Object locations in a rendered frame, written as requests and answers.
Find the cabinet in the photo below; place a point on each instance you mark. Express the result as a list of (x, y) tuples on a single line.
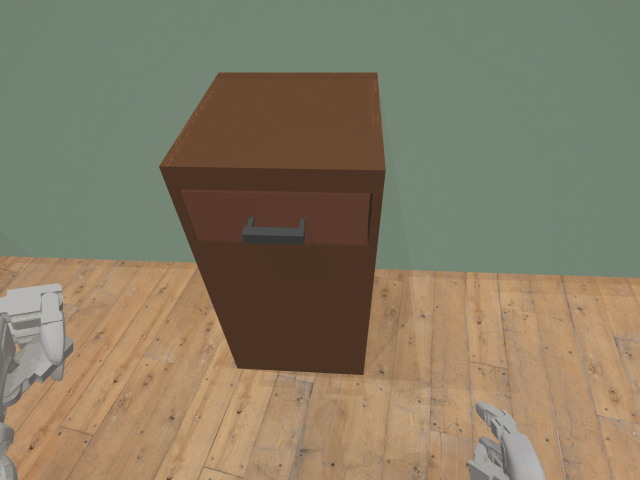
[(284, 307)]

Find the handle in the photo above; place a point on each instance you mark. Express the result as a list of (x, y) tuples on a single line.
[(273, 235)]

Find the robot right hand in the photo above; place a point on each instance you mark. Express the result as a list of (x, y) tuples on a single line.
[(514, 459)]

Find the drawer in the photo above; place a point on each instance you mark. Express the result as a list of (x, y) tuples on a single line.
[(332, 218)]

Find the robot left hand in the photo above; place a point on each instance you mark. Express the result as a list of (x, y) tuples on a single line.
[(33, 318)]

